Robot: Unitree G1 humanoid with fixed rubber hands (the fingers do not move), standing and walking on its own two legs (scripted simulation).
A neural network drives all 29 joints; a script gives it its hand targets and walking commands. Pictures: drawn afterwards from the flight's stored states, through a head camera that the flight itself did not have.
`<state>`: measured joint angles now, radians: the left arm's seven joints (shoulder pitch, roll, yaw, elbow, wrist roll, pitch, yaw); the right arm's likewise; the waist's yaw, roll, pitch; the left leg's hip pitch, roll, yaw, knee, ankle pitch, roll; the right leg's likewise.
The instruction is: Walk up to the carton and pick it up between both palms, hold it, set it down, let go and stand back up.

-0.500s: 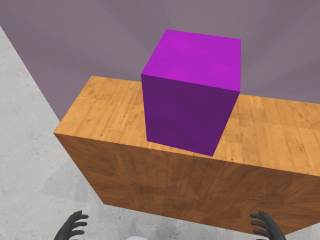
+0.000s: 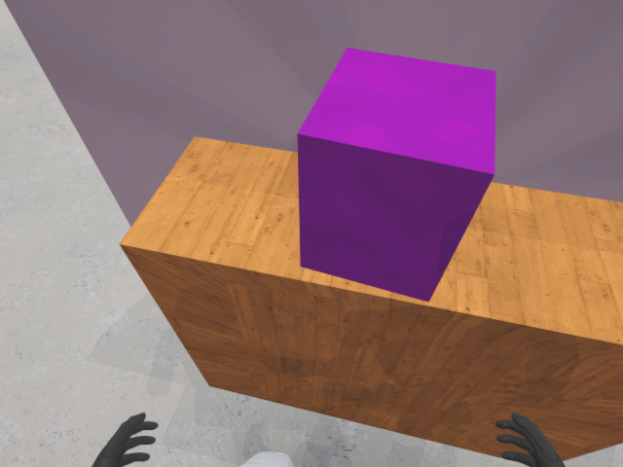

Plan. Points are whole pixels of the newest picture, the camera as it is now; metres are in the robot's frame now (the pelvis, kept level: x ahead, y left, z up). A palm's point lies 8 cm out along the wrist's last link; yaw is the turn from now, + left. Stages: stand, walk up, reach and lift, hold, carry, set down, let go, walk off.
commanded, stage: walk up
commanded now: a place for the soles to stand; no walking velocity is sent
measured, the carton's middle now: (388, 178) +0.46 -0.07 +0.11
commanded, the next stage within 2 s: reach and lift in 0.32 s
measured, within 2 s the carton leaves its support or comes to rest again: neither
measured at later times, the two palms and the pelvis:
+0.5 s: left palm (120, 444) +0.14 +0.27 -0.07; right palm (534, 455) +0.15 -0.26 -0.07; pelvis -0.01 -0.01 +0.01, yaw -3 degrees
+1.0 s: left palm (151, 369) +0.22 +0.24 -0.02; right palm (521, 392) +0.21 -0.23 -0.01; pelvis +0.05 -0.01 +0.03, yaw -5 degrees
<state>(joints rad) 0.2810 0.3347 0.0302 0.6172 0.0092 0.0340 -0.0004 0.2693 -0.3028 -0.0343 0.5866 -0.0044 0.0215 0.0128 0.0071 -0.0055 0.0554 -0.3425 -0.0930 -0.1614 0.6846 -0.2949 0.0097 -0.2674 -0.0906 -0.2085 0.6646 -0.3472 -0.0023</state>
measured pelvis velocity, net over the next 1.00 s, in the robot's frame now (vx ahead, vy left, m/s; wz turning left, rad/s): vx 0.05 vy -0.01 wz -0.09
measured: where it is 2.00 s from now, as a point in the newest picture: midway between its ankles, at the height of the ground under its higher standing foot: outside the picture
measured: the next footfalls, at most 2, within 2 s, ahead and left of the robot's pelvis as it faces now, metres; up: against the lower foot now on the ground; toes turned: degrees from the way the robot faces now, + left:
none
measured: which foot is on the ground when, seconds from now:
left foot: down 0.00-1.00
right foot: down 0.00-1.00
